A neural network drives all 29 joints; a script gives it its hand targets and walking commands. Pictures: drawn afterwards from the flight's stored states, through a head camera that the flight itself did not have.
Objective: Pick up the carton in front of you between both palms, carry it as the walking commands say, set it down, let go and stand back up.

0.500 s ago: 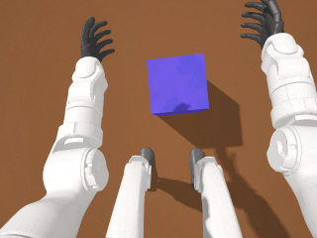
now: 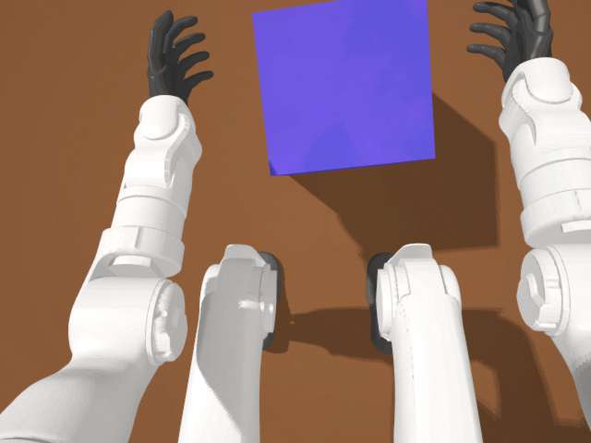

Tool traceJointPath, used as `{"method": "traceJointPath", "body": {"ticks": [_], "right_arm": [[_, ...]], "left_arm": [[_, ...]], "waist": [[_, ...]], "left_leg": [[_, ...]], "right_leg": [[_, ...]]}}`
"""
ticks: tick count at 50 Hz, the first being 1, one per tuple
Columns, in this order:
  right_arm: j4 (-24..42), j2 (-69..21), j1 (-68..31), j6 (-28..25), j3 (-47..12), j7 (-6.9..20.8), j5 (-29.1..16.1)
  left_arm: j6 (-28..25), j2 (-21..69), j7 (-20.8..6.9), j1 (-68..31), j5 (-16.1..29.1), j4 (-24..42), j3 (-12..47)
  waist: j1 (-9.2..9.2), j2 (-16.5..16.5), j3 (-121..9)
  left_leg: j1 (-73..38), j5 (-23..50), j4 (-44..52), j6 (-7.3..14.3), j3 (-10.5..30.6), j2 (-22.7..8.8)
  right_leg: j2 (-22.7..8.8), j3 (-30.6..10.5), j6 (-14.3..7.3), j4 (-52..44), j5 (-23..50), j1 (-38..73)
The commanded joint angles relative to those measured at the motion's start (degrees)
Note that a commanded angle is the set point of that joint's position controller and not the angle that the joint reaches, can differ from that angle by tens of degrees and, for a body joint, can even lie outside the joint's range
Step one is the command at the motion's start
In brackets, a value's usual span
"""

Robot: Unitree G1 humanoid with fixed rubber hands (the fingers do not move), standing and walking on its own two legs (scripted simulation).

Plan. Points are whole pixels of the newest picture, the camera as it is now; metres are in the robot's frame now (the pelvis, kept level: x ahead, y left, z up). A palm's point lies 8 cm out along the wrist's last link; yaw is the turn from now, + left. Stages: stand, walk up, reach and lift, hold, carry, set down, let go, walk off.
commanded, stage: reach and lift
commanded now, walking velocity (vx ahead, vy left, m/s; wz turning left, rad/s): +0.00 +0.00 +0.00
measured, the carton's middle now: (339, 105) +0.50 -0.04 -0.33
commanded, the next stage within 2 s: none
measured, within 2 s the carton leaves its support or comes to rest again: leaves its support in 1.12 s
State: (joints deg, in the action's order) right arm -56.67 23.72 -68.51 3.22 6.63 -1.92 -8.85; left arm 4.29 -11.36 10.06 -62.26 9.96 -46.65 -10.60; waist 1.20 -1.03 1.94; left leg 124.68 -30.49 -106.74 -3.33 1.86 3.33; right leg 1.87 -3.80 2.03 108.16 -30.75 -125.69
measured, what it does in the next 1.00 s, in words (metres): lowers itself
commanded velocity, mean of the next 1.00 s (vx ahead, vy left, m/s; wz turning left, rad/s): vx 0.00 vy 0.00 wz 0.00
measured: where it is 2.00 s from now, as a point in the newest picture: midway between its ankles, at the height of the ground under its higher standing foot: (321, 318)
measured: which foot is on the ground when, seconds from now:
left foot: down 0.00-1.00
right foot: down 0.00-1.00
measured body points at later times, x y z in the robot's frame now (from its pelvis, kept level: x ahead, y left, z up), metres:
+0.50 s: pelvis -0.01 +0.00 -0.08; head +0.36 -0.03 +0.16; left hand +0.53 +0.15 -0.27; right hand +0.54 -0.21 -0.27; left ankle +0.10 +0.13 -0.42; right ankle +0.09 -0.13 -0.42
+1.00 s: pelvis -0.02 +0.00 -0.08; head +0.35 -0.03 +0.17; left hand +0.53 +0.12 -0.26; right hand +0.54 -0.18 -0.27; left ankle +0.10 +0.13 -0.42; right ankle +0.09 -0.13 -0.42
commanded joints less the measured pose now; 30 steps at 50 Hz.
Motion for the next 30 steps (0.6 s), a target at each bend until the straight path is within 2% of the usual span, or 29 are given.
{"method": "traceJointPath", "body": {"ticks": [1,4,8,12,15,16,18,20,22,24,28,30], "right_arm": [[0.91,8.94,-20.20,-0.15,-0.34,0.31,-2.04],[-4.17,8.99,-23.34,-0.29,-0.88,0.76,-1.88],[-8.18,9.41,-27.25,-1.31,-2.05,0.62,-1.97],[-8.52,10.41,-30.31,-2.74,-3.60,-0.37,-2.98],[-5.40,11.35,-32.30,-3.73,-5.29,-1.41,-4.47],[-3.52,11.66,-33.01,-4.01,-5.05,-1.77,-4.90],[-2.35,11.40,-32.10,-4.22,-5.36,-2.12,-5.30],[-4.59,9.56,-29.13,-3.91,-5.43,-1.97,-4.72],[-5.71,8.21,-26.45,-3.81,-4.93,-1.96,-3.74],[-6.09,7.23,-24.88,-3.75,-4.56,-2.09,-3.07],[-6.01,5.63,-24.78,-3.63,-4.82,-1.82,-3.53],[-5.93,4.45,-25.35,-3.66,-5.85,-1.54,-4.15]], "left_arm": [[0.25,-6.26,0.72,-18.01,0.97,1.46,0.45],[0.05,-6.69,0.32,-21.58,0.22,-3.66,-0.20],[-1.27,-7.39,-0.32,-25.22,-0.24,-8.31,-0.67],[-2.97,-8.98,-0.50,-28.35,0.85,-9.30,0.11],[-4.12,-9.98,-0.11,-29.87,3.12,-7.09,1.80],[-4.40,-10.36,0.02,-30.13,4.06,-6.54,2.87],[-4.49,-8.19,-0.02,-29.41,5.93,-6.37,4.71],[-4.02,-5.99,-0.65,-27.20,6.50,-10.24,6.20],[-4.02,-5.57,-0.95,-25.50,6.39,-10.96,6.20],[-4.38,-6.43,-0.61,-23.93,5.46,-11.06,4.95],[-5.38,-9.04,0.48,-23.42,2.57,-10.39,1.46],[-5.41,-7.74,0.32,-23.02,2.48,-12.18,1.73]], "waist": [[-0.51,4.02,-61.28],[-0.09,3.97,-53.60],[0.09,3.92,-49.11],[0.00,4.24,-51.22],[-0.28,4.82,-58.66],[-1.38,4.53,-60.17],[-1.97,3.44,-61.00],[-2.93,3.96,-56.59],[-3.57,4.81,-54.98],[-2.67,5.48,-54.28],[0.57,4.99,-52.39],[0.99,4.87,-50.80]], "left_leg": [[-32.03,12.34,2.89,-1.14,-5.49,0.23],[-28.07,7.54,0.92,-0.85,-5.38,-0.50],[-25.53,6.72,-2.34,-0.58,-5.37,-1.13],[-26.14,10.78,-5.92,-0.51,-5.35,-1.39],[-28.75,16.01,-8.47,-0.58,-5.60,-1.22],[-29.95,17.40,-9.04,-0.27,-5.24,-1.05],[-29.79,19.74,-9.87,-0.62,-5.77,-0.47],[-26.94,19.24,-10.10,-0.72,-5.76,-0.17],[-24.91,18.42,-10.25,-0.91,-5.78,0.11],[-23.37,17.51,-10.01,-0.97,-6.10,0.32],[-22.89,17.93,-9.83,-0.44,-6.30,0.42],[-22.35,17.65,-9.49,-0.12,-6.11,0.38]], "right_leg": [[-0.51,5.08,0.09,-4.00,11.62,32.10],[-1.33,4.39,-0.12,-2.45,6.48,27.59],[-2.04,3.50,-0.31,0.23,5.58,25.95],[-2.31,3.00,-0.37,3.63,10.34,28.57],[-2.21,3.05,-0.29,6.38,16.91,34.34],[-1.93,3.44,-0.36,6.96,18.64,34.28],[-1.69,3.49,-0.57,7.70,21.48,35.95],[-1.57,3.77,-0.49,7.78,22.25,35.76],[-1.55,3.75,-0.26,7.76,22.18,36.12],[-1.51,3.51,-0.12,7.49,21.57,36.03],[-1.12,2.82,0.03,7.48,20.21,32.50],[-0.98,2.76,0.03,7.20,19.26,30.74]]}}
